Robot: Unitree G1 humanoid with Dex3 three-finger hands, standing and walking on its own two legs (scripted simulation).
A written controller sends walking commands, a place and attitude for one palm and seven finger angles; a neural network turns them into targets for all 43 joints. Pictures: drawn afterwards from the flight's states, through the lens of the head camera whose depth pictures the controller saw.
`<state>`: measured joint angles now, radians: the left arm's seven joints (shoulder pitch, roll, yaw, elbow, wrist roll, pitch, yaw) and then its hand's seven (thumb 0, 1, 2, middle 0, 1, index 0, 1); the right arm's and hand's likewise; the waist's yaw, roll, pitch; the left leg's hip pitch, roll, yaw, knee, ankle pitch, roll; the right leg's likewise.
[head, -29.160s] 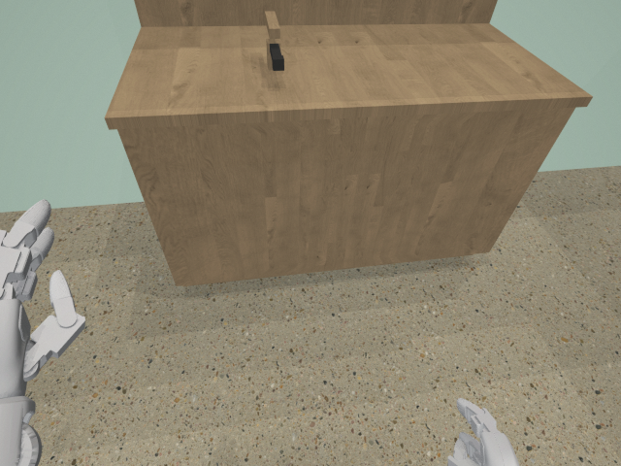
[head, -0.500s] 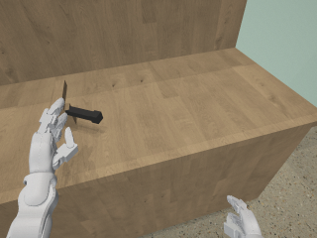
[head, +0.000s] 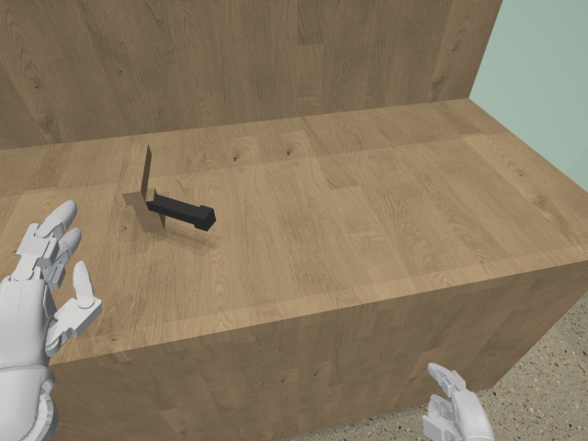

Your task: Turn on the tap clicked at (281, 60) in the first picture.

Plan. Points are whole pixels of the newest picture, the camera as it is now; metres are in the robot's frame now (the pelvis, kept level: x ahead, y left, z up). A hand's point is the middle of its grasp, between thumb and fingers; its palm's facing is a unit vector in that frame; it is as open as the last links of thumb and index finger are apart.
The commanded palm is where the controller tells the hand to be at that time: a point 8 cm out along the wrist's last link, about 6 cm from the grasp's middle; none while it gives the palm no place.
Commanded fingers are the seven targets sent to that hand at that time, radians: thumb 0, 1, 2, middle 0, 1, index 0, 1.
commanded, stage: draw the hand back beside the body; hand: left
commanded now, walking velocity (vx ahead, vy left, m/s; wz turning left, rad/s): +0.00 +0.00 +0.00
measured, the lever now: (204, 218) +0.42 +0.21 +0.07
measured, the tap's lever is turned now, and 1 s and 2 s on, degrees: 55 55 55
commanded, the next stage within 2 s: step back with the hand held close in 0.22 s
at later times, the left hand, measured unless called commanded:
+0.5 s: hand (104, 294) +0.20 +0.23 +0.16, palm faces +0.39 -0.83 -0.39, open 7.4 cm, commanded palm +0.15 +0.27 +0.17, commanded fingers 0.00 0.90 0.90 -0.20 -0.30 -0.20 -0.30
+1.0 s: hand (72, 356) +0.14 +0.24 +0.15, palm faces +0.37 -0.80 -0.47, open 7.4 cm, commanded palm +0.09 +0.28 +0.17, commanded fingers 0.00 0.90 0.90 -0.20 -0.30 -0.20 -0.30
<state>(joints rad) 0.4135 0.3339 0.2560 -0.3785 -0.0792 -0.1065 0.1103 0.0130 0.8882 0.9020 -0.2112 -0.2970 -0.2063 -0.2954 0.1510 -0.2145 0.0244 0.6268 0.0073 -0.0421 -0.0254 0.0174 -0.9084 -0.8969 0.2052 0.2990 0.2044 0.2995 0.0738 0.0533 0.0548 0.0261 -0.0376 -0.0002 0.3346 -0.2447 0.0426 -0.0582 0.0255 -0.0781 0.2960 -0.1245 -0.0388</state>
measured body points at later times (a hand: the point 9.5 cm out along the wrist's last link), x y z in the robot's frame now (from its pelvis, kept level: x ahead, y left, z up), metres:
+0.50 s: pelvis -0.01 -0.01 +0.00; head +0.00 -0.03 +0.45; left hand +0.18 +0.28 +0.19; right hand +0.19 -0.23 -0.09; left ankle -0.03 +0.09 -0.75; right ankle +0.03 -0.10 -0.75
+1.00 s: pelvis -0.07 +0.00 -0.02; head -0.04 +0.00 +0.43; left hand +0.12 +0.28 +0.17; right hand +0.10 -0.23 -0.11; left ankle -0.03 +0.09 -0.75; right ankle +0.03 -0.10 -0.75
